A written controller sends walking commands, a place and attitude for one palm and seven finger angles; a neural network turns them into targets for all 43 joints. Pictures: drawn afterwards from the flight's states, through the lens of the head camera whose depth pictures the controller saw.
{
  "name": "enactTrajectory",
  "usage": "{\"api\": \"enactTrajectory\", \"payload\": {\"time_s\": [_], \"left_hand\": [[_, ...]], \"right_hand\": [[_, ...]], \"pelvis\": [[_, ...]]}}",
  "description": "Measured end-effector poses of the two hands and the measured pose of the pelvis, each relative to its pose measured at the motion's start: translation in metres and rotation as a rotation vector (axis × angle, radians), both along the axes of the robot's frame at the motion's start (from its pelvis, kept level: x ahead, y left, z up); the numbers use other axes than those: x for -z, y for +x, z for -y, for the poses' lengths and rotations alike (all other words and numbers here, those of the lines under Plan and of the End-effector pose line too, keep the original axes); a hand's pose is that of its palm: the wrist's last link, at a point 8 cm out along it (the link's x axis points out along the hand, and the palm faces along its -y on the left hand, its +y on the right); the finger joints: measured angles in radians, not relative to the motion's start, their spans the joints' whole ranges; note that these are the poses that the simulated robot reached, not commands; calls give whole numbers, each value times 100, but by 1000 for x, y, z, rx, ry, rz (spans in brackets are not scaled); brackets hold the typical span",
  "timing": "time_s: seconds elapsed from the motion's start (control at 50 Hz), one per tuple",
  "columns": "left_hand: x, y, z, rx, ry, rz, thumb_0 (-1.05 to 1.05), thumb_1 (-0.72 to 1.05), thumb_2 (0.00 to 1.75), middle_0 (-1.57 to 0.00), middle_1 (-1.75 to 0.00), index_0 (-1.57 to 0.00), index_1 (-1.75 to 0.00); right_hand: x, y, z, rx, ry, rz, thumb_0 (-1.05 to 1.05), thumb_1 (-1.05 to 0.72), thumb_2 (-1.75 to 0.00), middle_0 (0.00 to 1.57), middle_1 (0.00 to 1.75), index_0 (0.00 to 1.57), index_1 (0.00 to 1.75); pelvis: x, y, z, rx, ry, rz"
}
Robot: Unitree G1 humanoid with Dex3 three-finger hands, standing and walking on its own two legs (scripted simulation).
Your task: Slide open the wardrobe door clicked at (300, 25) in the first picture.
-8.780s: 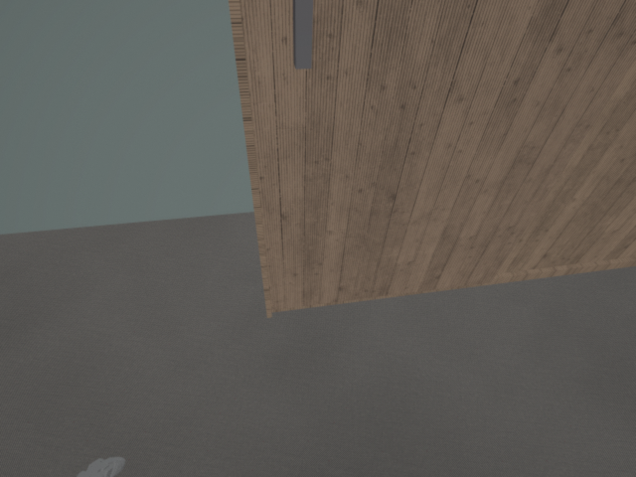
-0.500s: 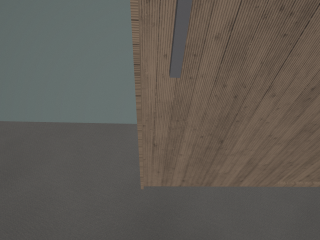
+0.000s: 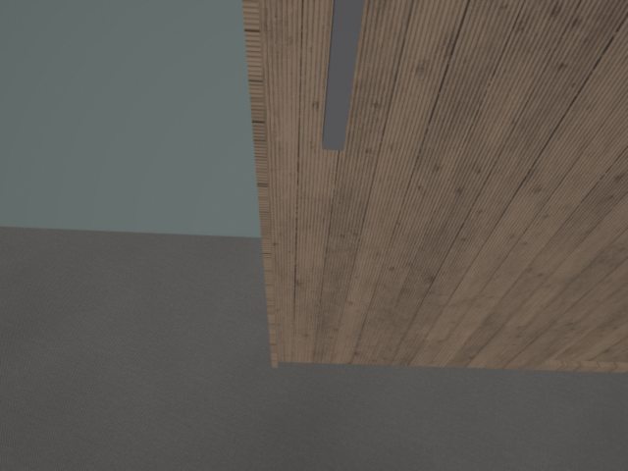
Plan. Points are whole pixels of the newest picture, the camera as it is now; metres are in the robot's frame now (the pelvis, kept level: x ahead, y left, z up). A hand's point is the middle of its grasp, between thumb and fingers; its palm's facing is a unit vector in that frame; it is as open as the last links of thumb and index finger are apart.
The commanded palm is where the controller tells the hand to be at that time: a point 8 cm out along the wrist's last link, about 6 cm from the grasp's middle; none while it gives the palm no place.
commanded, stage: shuffle to correct the standing spot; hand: left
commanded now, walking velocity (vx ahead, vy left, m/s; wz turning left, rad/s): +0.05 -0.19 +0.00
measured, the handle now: (339, 63) +0.51 +0.02 +0.27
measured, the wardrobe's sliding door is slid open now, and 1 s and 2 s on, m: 0.00 0.00 0.00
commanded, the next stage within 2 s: come to a stop and stand still in 0.62 s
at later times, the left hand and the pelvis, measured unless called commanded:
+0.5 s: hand out of the picture -0.01 +0.08 -0.20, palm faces +0.09 -0.99 -0.07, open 7.4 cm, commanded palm none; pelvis +0.04 -0.06 -0.01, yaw +2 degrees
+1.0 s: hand out of the picture +0.09 +0.00 -0.17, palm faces +0.14 -0.96 -0.23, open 7.3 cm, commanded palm none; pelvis +0.05 -0.19 +0.00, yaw +5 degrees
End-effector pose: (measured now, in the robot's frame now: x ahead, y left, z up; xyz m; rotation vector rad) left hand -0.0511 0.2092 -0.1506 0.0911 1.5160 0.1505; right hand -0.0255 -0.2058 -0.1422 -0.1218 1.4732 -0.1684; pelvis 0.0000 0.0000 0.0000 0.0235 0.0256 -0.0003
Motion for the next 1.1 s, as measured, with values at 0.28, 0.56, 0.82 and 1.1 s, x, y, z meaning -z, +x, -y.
{"api": "enactTrajectory", "payload": {"time_s": [0.28, 0.56, 0.82, 1.1], "left_hand": [[15, -14, 61, -119, -22, -33, 0, 91, 90, -20, -30, -19, -30], [14, 69, 75, -63, -52, 87, 1, 91, 90, -20, -30, -20, -30], [-9, 140, 115, 12, 134, 221, 0, 91, 90, -20, -30, -19, -30], [-6, 98, 162, -107, 90, 213, 0, 92, 90, -21, -30, -20, -30]], "right_hand": [[9, 50, 55, -88, -52, -7, 1, -91, -89, 20, 30, 20, 30], [-16, 98, 95, -86, -113, 142, 1, -93, -89, 20, 30, 20, 30], [23, 85, 196, -36, -32, 28, 0, -91, -89, 21, 30, 20, 30], [-5, 160, 208, -188, -31, 167, 1, -91, -89, 20, 30, 20, 29]], "pelvis": [[14, 23, 46, -75, -33, 12], [2, 39, 75, -44, -57, 27], [16, 50, 163, -61, -33, -3], [2, 45, 184, -97, -6, 14]]}}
